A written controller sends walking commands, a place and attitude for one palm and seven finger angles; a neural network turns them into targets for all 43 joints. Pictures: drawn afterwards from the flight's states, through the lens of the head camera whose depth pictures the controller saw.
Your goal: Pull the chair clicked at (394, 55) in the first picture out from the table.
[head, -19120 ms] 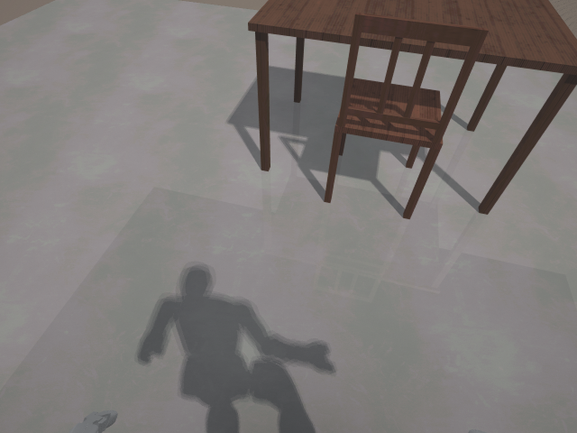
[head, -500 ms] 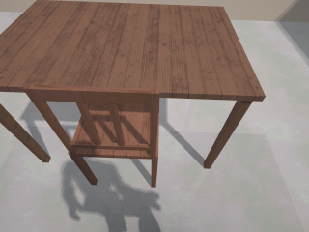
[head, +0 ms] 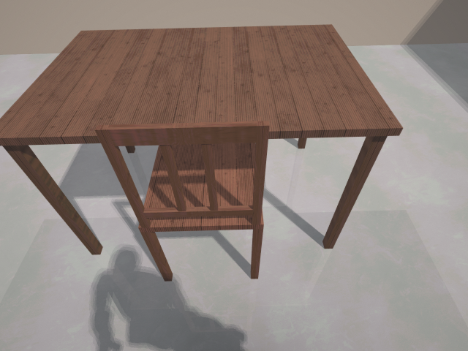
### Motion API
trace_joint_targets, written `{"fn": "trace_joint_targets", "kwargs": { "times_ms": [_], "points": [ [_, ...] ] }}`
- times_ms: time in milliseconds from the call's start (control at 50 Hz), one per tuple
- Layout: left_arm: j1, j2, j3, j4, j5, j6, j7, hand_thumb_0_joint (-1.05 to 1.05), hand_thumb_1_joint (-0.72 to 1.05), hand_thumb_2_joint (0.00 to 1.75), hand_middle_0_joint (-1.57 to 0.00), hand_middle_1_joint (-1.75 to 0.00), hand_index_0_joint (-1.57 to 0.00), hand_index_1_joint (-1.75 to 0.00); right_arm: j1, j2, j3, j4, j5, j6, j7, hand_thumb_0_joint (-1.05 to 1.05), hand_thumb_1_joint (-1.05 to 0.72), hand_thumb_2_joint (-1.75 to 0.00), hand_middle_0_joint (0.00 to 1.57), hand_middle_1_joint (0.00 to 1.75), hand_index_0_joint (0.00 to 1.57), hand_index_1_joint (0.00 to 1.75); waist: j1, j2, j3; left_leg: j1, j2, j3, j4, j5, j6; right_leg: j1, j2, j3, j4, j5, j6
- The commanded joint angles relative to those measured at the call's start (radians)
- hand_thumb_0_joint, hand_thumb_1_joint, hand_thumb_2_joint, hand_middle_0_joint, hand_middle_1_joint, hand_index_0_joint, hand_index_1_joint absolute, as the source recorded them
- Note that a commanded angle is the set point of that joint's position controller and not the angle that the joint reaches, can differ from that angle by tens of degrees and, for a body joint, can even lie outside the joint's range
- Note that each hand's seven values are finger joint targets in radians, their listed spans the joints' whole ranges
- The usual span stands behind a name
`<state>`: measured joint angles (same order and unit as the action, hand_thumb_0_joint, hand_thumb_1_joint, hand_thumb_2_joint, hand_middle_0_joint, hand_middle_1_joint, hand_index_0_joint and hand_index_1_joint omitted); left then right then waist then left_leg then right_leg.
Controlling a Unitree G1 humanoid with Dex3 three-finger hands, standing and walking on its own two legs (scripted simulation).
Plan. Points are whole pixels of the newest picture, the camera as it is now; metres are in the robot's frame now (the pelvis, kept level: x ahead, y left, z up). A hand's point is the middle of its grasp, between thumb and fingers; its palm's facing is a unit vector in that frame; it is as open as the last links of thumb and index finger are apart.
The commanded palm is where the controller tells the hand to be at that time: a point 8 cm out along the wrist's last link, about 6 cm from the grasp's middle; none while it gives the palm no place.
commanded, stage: come to a stop and stand still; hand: left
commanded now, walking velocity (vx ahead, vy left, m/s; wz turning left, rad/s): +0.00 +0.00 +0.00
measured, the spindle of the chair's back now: (174, 180) +0.56 +0.20 -0.11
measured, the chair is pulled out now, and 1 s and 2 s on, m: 0.00 0.00 0.00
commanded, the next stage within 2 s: look again from close up in 0.60 s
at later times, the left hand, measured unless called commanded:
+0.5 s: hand out of the picture +0.00 +0.24 -0.18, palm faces +0.02 -0.98 -0.18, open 7.3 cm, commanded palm none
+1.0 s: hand out of the picture -0.04 +0.19 -0.17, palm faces +0.03 -0.99 -0.16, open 7.4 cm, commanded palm none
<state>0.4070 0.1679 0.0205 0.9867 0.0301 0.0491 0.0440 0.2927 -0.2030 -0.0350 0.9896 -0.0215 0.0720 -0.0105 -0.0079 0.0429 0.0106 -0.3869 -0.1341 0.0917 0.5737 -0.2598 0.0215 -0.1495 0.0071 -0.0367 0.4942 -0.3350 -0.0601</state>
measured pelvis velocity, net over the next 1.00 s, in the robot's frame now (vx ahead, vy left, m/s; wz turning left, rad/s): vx -0.01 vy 0.04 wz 0.00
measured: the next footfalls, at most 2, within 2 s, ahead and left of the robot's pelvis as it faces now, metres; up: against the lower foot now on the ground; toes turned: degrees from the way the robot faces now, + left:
left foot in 0.16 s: +0.02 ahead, +0.12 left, +0.00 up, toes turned +1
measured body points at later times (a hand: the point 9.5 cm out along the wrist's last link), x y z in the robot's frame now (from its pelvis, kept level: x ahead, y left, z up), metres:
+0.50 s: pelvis -0.03 +0.06 +0.00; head -0.02 +0.08 +0.45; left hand +0.00 +0.29 -0.16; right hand -0.03 -0.16 -0.15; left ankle -0.02 +0.12 -0.74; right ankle -0.04 -0.11 -0.73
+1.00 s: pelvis -0.01 +0.04 +0.01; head +0.00 +0.04 +0.45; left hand -0.04 +0.24 -0.16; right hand +0.00 -0.19 -0.15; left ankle -0.02 +0.12 -0.73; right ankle -0.04 -0.11 -0.73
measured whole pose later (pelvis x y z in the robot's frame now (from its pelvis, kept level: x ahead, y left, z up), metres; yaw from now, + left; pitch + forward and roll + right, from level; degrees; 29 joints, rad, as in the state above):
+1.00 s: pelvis -0.01 +0.04 +0.01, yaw +0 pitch -1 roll +0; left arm 0.33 0.13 -0.01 1.12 0.01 -0.01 0.03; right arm 0.26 -0.15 0.02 1.13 -0.01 -0.02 -0.04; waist 0.01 -0.01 0.03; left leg -0.17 -0.05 0.04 0.43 -0.25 0.05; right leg -0.15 -0.04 0.02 0.45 -0.28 0.04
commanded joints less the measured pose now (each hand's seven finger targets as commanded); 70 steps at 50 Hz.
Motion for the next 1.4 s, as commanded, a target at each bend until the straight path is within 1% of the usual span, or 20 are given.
{"fn": "trace_joint_targets", "kwargs": {
  "times_ms": [0,60,100,120,140,160,200,260,300,340,420,480,740,840,860,940,960,1040,1160,1380],
  "points": [
    [-0.255,0.124,0.021,-0.136,-0.014,-0.062,0.026,0.0,0.9,0.9,-0.2,-0.3,-0.2,-0.3,0.111,-0.07,-0.028,-0.014,0.005,-0.025,0.011,0.0,-0.9,-0.9,0.2,0.3,0.2,0.3,-0.1,-0.164,0.088,0.082,0.133,-0.139,0.433,-0.065,-0.02,-0.328,-0.261,0.197,-0.327,-0.037,-0.159],
    [-0.11,0.144,0.023,-0.072,-0.003,-0.073,0.011,0.0,0.9,0.9,-0.2,-0.3,-0.2,-0.3,0.039,-0.031,-0.01,-0.028,0.017,-0.053,0.011,0.0,-0.9,-0.9,0.2,0.3,0.2,0.3,-0.023,-0.118,0.116,0.045,0.142,-0.072,0.094,-0.149,-0.023,-0.156,-0.228,0.142,-0.218,0.089,-0.116],
    [-0.053,0.146,0.02,-0.025,-0.01,-0.062,0.003,0.0,0.9,0.9,-0.2,-0.3,-0.2,-0.3,0.088,-0.013,0.008,0.008,0.012,-0.074,0.001,0.0,-0.9,-0.9,0.2,0.3,0.2,0.3,-0.015,-0.072,0.069,0.188,0.131,-0.079,-0.182,-0.033,-0.023,-0.153,-0.173,0.124,-0.072,0.078,-0.047],
    [-0.016,0.123,0.016,-0.012,-0.018,-0.055,-0.001,0.0,0.9,0.9,-0.2,-0.3,-0.2,-0.3,0.099,-0.034,0.014,0.024,0.009,-0.091,-0.005,0.0,-0.9,-0.9,0.2,0.3,0.2,0.3,0.01,0.027,0.039,0.206,0.177,-0.15,-0.218,0.058,-0.005,-0.129,-0.111,0.099,0.008,0.064,-0.007],
    [0.014,0.097,0.013,-0.007,-0.024,-0.053,-0.006,0.0,0.9,0.9,-0.2,-0.3,-0.2,-0.3,0.106,-0.075,0.01,0.026,0.006,-0.103,-0.013,0.0,-0.9,-0.9,0.2,0.3,0.2,0.3,0.027,0.141,-0.004,0.209,0.289,-0.272,-0.229,0.167,0.035,-0.141,-0.067,0.054,0.054,-0.001,0.028],
    [0.012,0.081,0.01,-0.017,-0.021,-0.054,-0.005,0.0,0.9,0.9,-0.2,-0.3,-0.2,-0.3,0.088,-0.101,0.004,0.013,0.004,-0.101,-0.022,0.0,-0.9,-0.9,0.2,0.3,0.2,0.3,0.038,0.117,0.012,0.139,0.346,-0.319,-0.25,0.129,0.078,-0.118,-0.051,0.026,0.047,-0.053,0.044],
    [-0.042,0.076,0.003,0.014,-0.017,-0.045,-0.005,0.0,0.9,0.9,-0.2,-0.3,-0.2,-0.3,0.066,-0.089,0.013,0.038,0.006,-0.104,-0.027,0.0,-0.9,-0.9,0.2,0.3,0.2,0.3,0.03,0.111,0.042,0.119,0.324,-0.368,-0.319,0.068,0.086,-0.106,-0.047,0.023,0.052,-0.041,0.04],
    [-0.053,0.066,-0.003,0.032,-0.018,-0.05,-0.008,0.0,0.9,0.9,-0.2,-0.3,-0.2,-0.3,0.067,-0.065,0.021,0.05,0.012,-0.11,-0.035,0.0,-0.9,-0.9,0.2,0.3,0.2,0.3,0.031,0.006,0.043,0.143,0.305,-0.324,-0.288,0.187,0.079,-0.077,-0.055,0.041,-0.002,0.031,0.035],
    [-0.05,0.062,-0.006,0.044,-0.022,-0.053,-0.009,0.0,0.9,0.9,-0.2,-0.3,-0.2,-0.3,0.062,-0.062,0.024,0.058,0.013,-0.115,-0.035,0.0,-0.9,-0.9,0.2,0.3,0.2,0.3,0.031,0.011,0.016,0.162,0.279,-0.282,-0.275,0.188,0.059,-0.049,-0.071,0.055,-0.041,0.085,0.035],
    [-0.061,0.069,-0.007,0.05,-0.023,-0.051,-0.009,0.0,0.9,0.9,-0.2,-0.3,-0.2,-0.3,0.065,-0.056,0.024,0.068,0.013,-0.114,-0.033,0.0,-0.9,-0.9,0.2,0.3,0.2,0.3,0.023,0.035,0.024,0.157,0.266,-0.272,-0.298,0.11,0.041,-0.046,-0.076,0.054,-0.048,0.081,0.034],
    [-0.071,0.07,-0.009,0.057,-0.017,-0.047,-0.01,0.0,0.9,0.9,-0.2,-0.3,-0.2,-0.3,0.052,-0.058,0.023,0.08,0.012,-0.106,-0.029,0.0,-0.9,-0.9,0.2,0.3,0.2,0.3,0.017,0.001,0.081,0.118,0.26,-0.278,-0.338,-0.053,0.032,-0.064,-0.079,0.055,-0.062,0.075,0.038],
    [-0.07,0.069,-0.01,0.058,-0.014,-0.049,-0.01,0.0,0.9,0.9,-0.2,-0.3,-0.2,-0.3,0.049,-0.058,0.021,0.084,0.012,-0.105,-0.026,0.0,-0.9,-0.9,0.2,0.3,0.2,0.3,0.017,-0.013,0.087,0.116,0.257,-0.276,-0.351,-0.08,0.031,-0.069,-0.086,0.058,-0.071,0.083,0.039],
    [-0.027,0.067,-0.018,0.096,-0.018,-0.064,-0.004,0.0,0.9,0.9,-0.2,-0.3,-0.2,-0.3,0.036,-0.055,0.03,0.1,0.018,-0.11,-0.024,0.0,-0.9,-0.9,0.2,0.3,0.2,0.3,0.01,-0.046,0.032,0.213,0.223,-0.187,-0.265,0.147,0.025,-0.05,-0.108,0.077,-0.094,0.185,0.05],
    [-0.01,0.063,-0.021,0.108,-0.018,-0.068,-0.002,0.0,0.9,0.9,-0.2,-0.3,-0.2,-0.3,0.029,-0.047,0.034,0.109,0.019,-0.11,-0.025,0.0,-0.9,-0.9,0.2,0.3,0.2,0.3,0.011,-0.045,0.03,0.224,0.215,-0.172,-0.243,0.174,0.026,-0.049,-0.111,0.088,-0.1,0.207,0.048],
    [-0.013,0.063,-0.02,0.107,-0.017,-0.068,-0.002,0.0,0.9,0.9,-0.2,-0.3,-0.2,-0.3,0.024,-0.039,0.034,0.108,0.022,-0.108,-0.026,0.0,-0.9,-0.9,0.2,0.3,0.2,0.3,0.011,-0.059,0.059,0.206,0.214,-0.169,-0.242,0.16,0.027,-0.055,-0.107,0.089,-0.107,0.201,0.046],
    [-0.004,0.059,-0.021,0.113,-0.018,-0.073,0.0,0.0,0.9,0.9,-0.2,-0.3,-0.2,-0.3,0.025,-0.04,0.035,0.115,0.02,-0.111,-0.027,0.0,-0.9,-0.9,0.2,0.3,0.2,0.3,0.01,-0.052,0.025,0.231,0.213,-0.162,-0.218,0.213,0.024,-0.042,-0.112,0.098,-0.101,0.249,0.043],
    [-0.007,0.061,-0.021,0.113,-0.017,-0.072,0.001,0.0,0.9,0.9,-0.2,-0.3,-0.2,-0.3,0.022,-0.034,0.036,0.116,0.022,-0.108,-0.027,0.0,-0.9,-0.9,0.2,0.3,0.2,0.3,0.01,-0.064,0.051,0.214,0.213,-0.16,-0.222,0.195,0.025,-0.047,-0.11,0.094,-0.106,0.235,0.043],
    [-0.001,0.058,-0.021,0.113,-0.018,-0.075,0.001,0.0,0.9,0.9,-0.2,-0.3,-0.2,-0.3,0.022,-0.035,0.038,0.12,0.02,-0.11,-0.028,0.0,-0.9,-0.9,0.2,0.3,0.2,0.3,0.013,-0.059,0.028,0.228,0.213,-0.161,-0.211,0.217,0.022,-0.038,-0.112,0.1,-0.103,0.259,0.04],
    [-0.01,0.062,-0.019,0.108,-0.018,-0.075,0.0,0.0,0.9,0.9,-0.2,-0.3,-0.2,-0.3,0.019,-0.027,0.04,0.124,0.021,-0.106,-0.029,0.0,-0.9,-0.9,0.2,0.3,0.2,0.3,0.016,-0.069,0.065,0.205,0.212,-0.157,-0.215,0.193,0.02,-0.041,-0.107,0.102,-0.113,0.249,0.035],
    [-0.012,0.064,-0.018,0.102,-0.02,-0.08,0.0,0.0,0.9,0.9,-0.2,-0.3,-0.2,-0.3,0.023,-0.024,0.04,0.132,0.018,-0.105,-0.028,0.0,-0.9,-0.9,0.2,0.3,0.2,0.3,0.017,-0.068,0.043,0.222,0.211,-0.155,-0.209,0.207,0.012,-0.025,-0.112,0.105,-0.12,0.285,0.029]
  ]
}}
